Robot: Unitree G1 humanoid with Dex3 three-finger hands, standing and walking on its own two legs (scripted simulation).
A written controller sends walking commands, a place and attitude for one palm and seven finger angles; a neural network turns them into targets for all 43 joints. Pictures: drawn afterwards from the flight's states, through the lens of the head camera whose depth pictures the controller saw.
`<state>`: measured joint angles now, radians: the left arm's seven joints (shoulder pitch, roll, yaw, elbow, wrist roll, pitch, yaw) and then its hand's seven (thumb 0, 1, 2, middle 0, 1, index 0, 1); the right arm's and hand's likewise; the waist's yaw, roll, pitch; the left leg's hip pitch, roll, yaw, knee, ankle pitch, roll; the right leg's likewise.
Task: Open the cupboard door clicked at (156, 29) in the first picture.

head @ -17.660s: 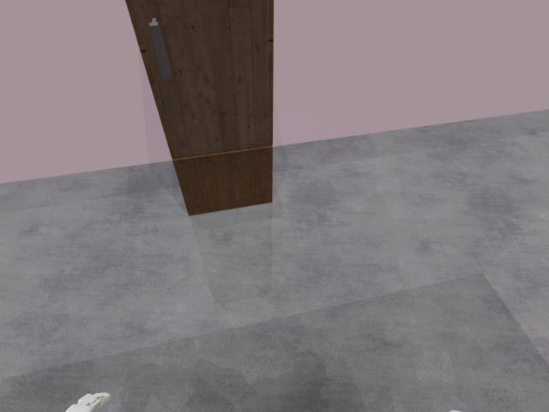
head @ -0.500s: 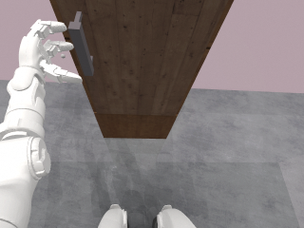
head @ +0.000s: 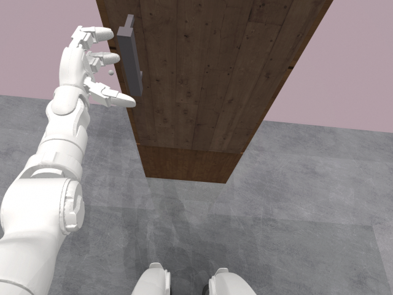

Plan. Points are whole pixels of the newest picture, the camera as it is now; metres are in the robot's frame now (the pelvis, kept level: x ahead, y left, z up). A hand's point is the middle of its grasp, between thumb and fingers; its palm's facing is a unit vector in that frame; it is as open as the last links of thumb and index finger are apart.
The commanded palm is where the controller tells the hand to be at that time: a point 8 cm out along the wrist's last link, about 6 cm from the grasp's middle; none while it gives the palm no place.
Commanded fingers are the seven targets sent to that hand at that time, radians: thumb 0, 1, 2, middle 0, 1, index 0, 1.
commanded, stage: slide the fingers in behind the handle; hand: left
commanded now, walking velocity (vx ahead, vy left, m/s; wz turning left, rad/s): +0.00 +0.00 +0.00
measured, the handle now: (133, 58) +0.56 +0.11 +0.10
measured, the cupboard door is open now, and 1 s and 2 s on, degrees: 0 0 0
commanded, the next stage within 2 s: move the hooked fingers beside the handle in 0.56 s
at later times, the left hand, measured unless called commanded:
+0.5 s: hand (112, 73) +0.52 +0.15 +0.10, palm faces -0.01 -1.00 -0.03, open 14.6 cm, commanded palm +0.51 +0.14 +0.10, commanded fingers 0.00 -0.50 0.30 -0.30 -1.20 -0.30 -1.20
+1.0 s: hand (112, 74) +0.52 +0.15 +0.10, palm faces -0.02 -1.00 -0.04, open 14.8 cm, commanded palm +0.50 +0.15 +0.10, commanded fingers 0.00 -0.50 0.30 -0.30 -1.20 -0.30 -1.20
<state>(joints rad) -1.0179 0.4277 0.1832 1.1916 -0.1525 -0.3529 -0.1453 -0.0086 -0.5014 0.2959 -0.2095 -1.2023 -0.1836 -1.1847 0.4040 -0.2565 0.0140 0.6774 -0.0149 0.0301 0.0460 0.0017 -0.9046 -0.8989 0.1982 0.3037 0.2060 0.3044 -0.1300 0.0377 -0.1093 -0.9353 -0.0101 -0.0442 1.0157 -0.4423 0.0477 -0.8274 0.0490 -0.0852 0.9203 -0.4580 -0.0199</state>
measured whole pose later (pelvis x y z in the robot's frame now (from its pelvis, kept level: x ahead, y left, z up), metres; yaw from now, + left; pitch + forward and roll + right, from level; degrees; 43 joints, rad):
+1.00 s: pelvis +0.00 +0.00 +0.00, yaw +1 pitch +21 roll -5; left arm -1.05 0.40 0.14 1.20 -0.14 -0.36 -0.10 -0.01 -0.50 0.30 -0.18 -1.18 -0.13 -1.18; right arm 0.39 -0.26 0.01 0.69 -0.02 0.01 0.05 0.00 -0.90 -0.90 0.20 0.30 0.21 0.30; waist -0.13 0.04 -0.11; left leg -0.96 -0.02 -0.06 1.03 -0.44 0.05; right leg -0.84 0.04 -0.10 0.94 -0.46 -0.02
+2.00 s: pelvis +0.00 +0.00 +0.01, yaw -2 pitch +19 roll -4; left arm -0.89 0.51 0.35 1.17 -0.13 -0.37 -0.30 -0.01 -0.50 0.30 -0.30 -1.20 -0.28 -1.19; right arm 0.39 -0.27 0.03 0.61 0.02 0.08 0.00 0.00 -0.90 -0.90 0.20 0.30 0.21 0.30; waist -0.16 0.04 -0.10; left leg -0.87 0.02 0.00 0.98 -0.44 0.04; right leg -0.79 0.07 -0.04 0.90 -0.44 -0.02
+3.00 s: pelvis +0.00 +0.01 +0.00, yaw -3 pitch +20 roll -5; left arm -0.90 0.55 0.37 1.17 -0.13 -0.36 -0.34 -0.01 -0.50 0.30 -0.30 -1.20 -0.30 -1.20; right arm 0.40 -0.27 0.04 0.61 0.01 0.08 0.00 0.00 -0.90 -0.90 0.20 0.30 0.21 0.30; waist -0.16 0.04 -0.11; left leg -0.89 0.01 0.00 1.00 -0.45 0.06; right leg -0.80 0.07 -0.03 0.90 -0.43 0.00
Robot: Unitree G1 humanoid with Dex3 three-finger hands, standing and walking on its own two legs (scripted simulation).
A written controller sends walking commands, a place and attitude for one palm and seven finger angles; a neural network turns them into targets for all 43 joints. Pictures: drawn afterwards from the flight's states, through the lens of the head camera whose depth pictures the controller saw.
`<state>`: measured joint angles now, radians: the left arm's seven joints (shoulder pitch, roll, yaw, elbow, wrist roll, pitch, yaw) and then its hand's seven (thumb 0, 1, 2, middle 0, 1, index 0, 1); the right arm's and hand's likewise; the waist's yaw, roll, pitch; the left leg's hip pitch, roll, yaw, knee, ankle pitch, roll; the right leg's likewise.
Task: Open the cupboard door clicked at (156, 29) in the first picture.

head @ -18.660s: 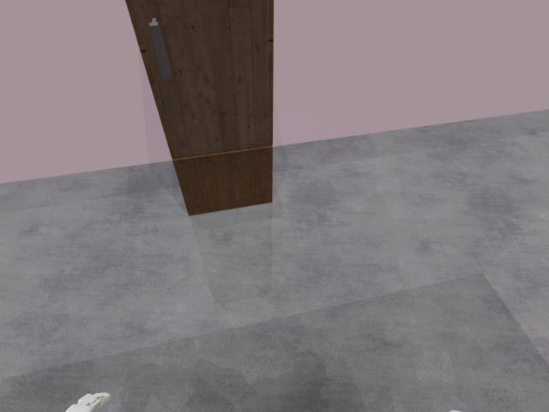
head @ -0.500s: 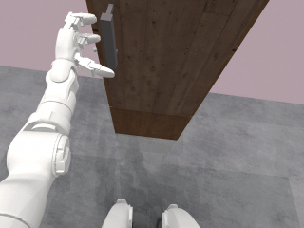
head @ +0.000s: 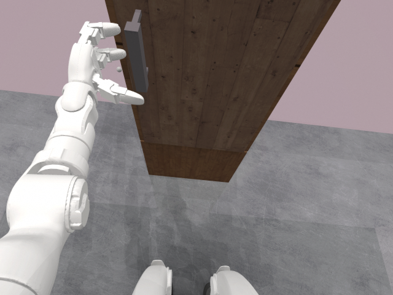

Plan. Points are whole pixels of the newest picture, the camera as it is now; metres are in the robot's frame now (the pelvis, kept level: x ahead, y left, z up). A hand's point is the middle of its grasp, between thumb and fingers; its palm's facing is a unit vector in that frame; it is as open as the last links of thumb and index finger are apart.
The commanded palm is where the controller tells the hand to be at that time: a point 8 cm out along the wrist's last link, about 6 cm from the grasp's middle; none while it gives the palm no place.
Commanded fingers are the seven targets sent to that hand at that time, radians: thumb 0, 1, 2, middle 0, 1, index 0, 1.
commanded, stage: move the hooked fingers beside the handle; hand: left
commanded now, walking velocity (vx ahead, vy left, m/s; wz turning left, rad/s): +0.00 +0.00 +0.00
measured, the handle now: (140, 54) +0.56 +0.10 +0.10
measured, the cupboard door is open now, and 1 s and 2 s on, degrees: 0 0 0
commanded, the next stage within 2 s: none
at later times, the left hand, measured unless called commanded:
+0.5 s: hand (115, 68) +0.53 +0.15 +0.10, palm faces -0.07 -1.00 -0.02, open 14.5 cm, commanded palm +0.51 +0.17 +0.10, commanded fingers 0.00 -0.50 0.30 -0.30 -1.20 -0.30 -1.20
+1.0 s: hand (110, 72) +0.52 +0.16 +0.10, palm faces -0.09 -1.00 -0.01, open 14.1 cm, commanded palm +0.50 +0.20 +0.10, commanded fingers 0.00 -0.50 0.30 -0.30 -1.20 -0.30 -1.20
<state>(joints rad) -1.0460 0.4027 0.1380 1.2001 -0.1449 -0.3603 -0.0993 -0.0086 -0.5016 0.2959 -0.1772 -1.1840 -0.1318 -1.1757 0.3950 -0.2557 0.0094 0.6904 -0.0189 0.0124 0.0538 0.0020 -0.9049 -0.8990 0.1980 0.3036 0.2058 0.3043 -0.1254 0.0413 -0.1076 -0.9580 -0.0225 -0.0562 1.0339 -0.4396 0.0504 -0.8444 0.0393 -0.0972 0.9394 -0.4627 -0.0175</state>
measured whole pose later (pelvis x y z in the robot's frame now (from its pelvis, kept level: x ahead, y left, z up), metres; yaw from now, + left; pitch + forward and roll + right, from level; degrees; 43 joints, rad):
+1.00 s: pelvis +0.01 -0.01 +0.01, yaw -3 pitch +19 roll -4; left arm -0.89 0.51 0.35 1.17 -0.13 -0.37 -0.30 -0.01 -0.50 0.30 -0.30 -1.20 -0.28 -1.19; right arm 0.39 -0.27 0.03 0.61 0.02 0.08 0.00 0.00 -0.90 -0.90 0.20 0.30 0.21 0.30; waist -0.16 0.04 -0.10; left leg -0.87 0.02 0.00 0.98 -0.44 0.04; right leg -0.79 0.07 -0.04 0.90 -0.44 -0.02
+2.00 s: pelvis +0.00 +0.01 +0.01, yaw -4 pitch +20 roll -5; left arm -0.90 0.55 0.37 1.17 -0.13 -0.36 -0.34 -0.01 -0.50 0.30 -0.30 -1.20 -0.30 -1.20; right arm 0.40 -0.27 0.04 0.61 0.01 0.08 0.00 0.00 -0.90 -0.90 0.20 0.30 0.21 0.30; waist -0.16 0.04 -0.11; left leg -0.89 0.01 0.00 1.00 -0.45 0.06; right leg -0.80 0.07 -0.03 0.90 -0.43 0.00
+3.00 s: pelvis +0.00 -0.01 +0.01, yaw -3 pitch +18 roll -3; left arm -0.89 0.41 0.29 1.14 -0.12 -0.38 -0.22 -0.01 -0.50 0.30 -0.30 -1.20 -0.30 -1.20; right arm 0.40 -0.27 0.02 0.63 0.00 0.06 0.02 0.00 -0.90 -0.90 0.20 0.30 0.21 0.30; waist -0.15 0.04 -0.11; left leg -0.87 0.01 0.00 0.98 -0.43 0.04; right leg -0.80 0.07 -0.04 0.92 -0.44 -0.03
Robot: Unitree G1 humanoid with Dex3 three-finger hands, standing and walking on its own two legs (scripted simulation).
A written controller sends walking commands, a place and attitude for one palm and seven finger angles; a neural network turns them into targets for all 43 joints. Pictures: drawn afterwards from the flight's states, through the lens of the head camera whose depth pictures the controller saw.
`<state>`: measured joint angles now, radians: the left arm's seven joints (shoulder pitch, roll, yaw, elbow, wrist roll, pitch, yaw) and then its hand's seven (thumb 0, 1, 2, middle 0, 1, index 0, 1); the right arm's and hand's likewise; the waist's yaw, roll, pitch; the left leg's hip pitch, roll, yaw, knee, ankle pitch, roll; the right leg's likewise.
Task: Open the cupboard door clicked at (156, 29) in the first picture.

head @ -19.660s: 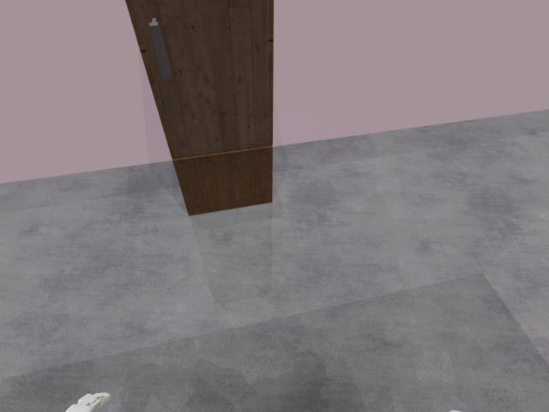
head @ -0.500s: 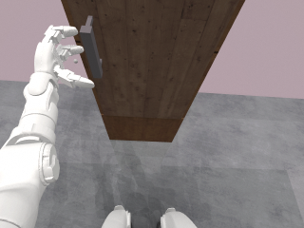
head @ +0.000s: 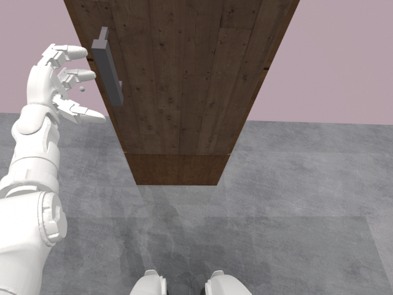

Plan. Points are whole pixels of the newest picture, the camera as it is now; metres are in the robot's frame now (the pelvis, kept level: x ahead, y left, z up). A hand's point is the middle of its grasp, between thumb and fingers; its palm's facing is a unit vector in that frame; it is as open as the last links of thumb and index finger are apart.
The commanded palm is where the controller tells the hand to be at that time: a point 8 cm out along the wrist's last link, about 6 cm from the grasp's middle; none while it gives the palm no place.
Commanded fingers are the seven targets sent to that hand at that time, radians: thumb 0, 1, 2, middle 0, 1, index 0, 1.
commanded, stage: move the hooked fingers beside the handle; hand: left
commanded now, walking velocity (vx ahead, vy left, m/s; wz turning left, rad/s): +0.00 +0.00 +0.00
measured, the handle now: (111, 69) +0.55 +0.14 +0.10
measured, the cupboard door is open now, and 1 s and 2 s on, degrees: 0 0 0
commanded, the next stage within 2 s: slide the fingers in behind the handle in 1.08 s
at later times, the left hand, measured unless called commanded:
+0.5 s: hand (67, 87) +0.50 +0.22 +0.10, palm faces -0.05 -1.00 +0.00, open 14.0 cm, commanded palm +0.49 +0.25 +0.09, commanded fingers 0.00 -0.50 0.30 -0.30 -1.20 -0.30 -1.20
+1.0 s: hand (68, 89) +0.50 +0.22 +0.09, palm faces -0.04 -1.00 +0.00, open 14.0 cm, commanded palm +0.48 +0.25 +0.09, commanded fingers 0.00 -0.50 0.30 -0.30 -1.20 -0.30 -1.20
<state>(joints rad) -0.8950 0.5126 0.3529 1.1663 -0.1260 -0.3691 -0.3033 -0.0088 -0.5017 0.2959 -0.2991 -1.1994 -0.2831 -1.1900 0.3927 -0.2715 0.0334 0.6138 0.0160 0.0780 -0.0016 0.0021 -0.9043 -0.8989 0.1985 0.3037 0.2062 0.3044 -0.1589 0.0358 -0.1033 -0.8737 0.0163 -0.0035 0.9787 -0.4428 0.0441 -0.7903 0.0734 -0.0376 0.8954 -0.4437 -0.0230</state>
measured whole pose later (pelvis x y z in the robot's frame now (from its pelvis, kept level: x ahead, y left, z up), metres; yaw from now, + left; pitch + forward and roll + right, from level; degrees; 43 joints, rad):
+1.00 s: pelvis +0.00 +0.01 +0.00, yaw -1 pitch +20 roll -5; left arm -0.90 0.55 0.37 1.17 -0.13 -0.36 -0.34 -0.01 -0.50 0.30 -0.30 -1.20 -0.30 -1.20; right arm 0.40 -0.27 0.04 0.61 0.01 0.08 0.00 0.00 -0.90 -0.90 0.20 0.30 0.21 0.30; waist -0.16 0.04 -0.11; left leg -0.89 0.01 0.00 1.00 -0.45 0.06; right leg -0.80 0.07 -0.03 0.90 -0.43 0.00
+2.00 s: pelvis -0.01 -0.01 +0.00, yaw +0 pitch +18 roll -3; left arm -0.89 0.41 0.29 1.14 -0.12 -0.38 -0.22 -0.01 -0.50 0.30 -0.30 -1.20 -0.30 -1.20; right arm 0.40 -0.27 0.02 0.63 0.00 0.06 0.02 0.00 -0.90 -0.90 0.20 0.30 0.21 0.30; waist -0.15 0.04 -0.11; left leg -0.87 0.01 0.00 0.98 -0.43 0.04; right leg -0.80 0.07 -0.04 0.92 -0.44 -0.03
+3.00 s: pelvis -0.01 -0.01 +0.00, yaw +0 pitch +19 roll -2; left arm -0.91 0.38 0.29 1.16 -0.10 -0.39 -0.17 -0.01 -0.45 0.32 -0.31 -1.21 -0.30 -1.20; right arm 0.40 -0.27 0.02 0.63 0.00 0.05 0.02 0.00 -0.91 -0.90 0.20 0.30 0.21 0.30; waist -0.16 0.04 -0.12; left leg -0.87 0.01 0.00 0.98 -0.43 0.03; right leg -0.81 0.07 -0.03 0.93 -0.45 -0.04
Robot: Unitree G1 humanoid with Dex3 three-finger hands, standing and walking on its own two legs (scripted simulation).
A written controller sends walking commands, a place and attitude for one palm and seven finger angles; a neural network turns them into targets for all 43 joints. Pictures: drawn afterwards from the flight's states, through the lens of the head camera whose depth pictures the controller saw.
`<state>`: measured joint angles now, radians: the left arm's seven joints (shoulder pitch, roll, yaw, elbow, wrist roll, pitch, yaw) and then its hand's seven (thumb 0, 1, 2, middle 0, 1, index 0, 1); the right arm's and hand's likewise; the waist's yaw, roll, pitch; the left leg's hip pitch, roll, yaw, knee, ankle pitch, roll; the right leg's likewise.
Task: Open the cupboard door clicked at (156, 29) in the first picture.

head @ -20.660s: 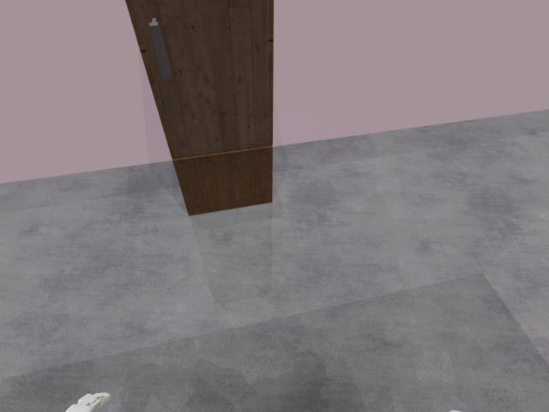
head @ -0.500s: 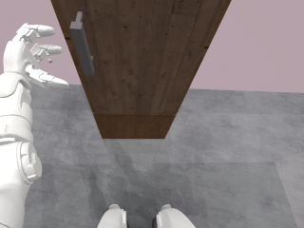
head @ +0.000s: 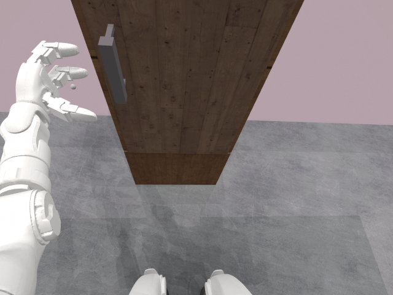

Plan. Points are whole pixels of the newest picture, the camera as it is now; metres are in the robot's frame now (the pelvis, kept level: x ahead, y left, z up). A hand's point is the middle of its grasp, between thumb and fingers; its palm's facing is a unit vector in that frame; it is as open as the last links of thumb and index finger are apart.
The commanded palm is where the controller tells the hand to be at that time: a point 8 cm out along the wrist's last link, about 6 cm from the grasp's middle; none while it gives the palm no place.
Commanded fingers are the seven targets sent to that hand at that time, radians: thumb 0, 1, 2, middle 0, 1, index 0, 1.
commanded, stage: move the hooked fingers beside the handle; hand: left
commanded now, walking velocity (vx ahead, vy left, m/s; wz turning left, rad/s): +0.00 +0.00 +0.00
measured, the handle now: (116, 66) +0.55 +0.13 +0.10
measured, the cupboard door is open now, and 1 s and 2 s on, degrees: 0 0 0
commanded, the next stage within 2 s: slide the fingers in behind the handle in 0.08 s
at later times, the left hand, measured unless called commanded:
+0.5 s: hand (86, 86) +0.50 +0.18 +0.10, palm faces -0.05 -1.00 +0.00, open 14.0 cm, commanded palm +0.48 +0.22 +0.09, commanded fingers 0.00 -0.50 0.30 -0.30 -1.20 -0.30 -1.20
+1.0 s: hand (110, 88) +0.49 +0.14 +0.10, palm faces -0.05 -1.00 -0.01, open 14.0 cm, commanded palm +0.47 +0.18 +0.09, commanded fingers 0.00 -0.50 0.30 -0.30 -1.20 -0.30 -1.20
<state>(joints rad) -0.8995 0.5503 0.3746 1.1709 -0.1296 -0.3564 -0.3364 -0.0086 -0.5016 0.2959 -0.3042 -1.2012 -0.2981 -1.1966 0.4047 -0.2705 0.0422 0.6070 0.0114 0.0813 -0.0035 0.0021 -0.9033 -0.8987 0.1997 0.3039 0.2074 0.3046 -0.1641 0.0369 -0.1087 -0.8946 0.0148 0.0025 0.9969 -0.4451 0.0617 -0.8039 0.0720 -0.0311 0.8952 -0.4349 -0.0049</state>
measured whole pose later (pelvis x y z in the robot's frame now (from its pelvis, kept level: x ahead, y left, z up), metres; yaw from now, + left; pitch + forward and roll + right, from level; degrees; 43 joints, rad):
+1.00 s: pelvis +0.00 -0.02 +0.00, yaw +1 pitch +18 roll -3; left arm -0.89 0.41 0.29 1.14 -0.12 -0.38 -0.22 -0.01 -0.50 0.30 -0.30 -1.20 -0.30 -1.20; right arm 0.40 -0.27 0.02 0.63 0.00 0.06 0.02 0.00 -0.90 -0.90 0.20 0.30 0.21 0.30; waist -0.15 0.04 -0.11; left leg -0.87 0.01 0.00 0.98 -0.43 0.04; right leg -0.80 0.07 -0.04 0.92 -0.44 -0.03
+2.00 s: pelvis +0.00 -0.03 +0.00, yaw +1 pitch +19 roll -2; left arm -0.91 0.38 0.29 1.16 -0.10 -0.39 -0.17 -0.01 -0.45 0.32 -0.31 -1.21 -0.30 -1.20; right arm 0.40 -0.27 0.02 0.63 0.00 0.05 0.02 0.00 -0.91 -0.90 0.20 0.30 0.21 0.30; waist -0.16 0.04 -0.12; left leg -0.87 0.01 0.00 0.98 -0.43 0.03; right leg -0.81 0.07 -0.03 0.93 -0.45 -0.04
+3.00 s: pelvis +0.01 -0.03 +0.01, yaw +0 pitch +17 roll -2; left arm -0.67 0.30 0.24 0.91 -0.15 -0.37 -0.15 0.01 0.71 0.75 -0.37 -1.35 -0.35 -1.35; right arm 0.41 -0.26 0.00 0.58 0.02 0.08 0.03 0.01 -0.91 -0.90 0.20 0.30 0.20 0.30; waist -0.12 0.04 -0.13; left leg -0.79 0.02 0.02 0.93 -0.43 0.03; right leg -0.74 0.08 0.00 0.89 -0.44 -0.04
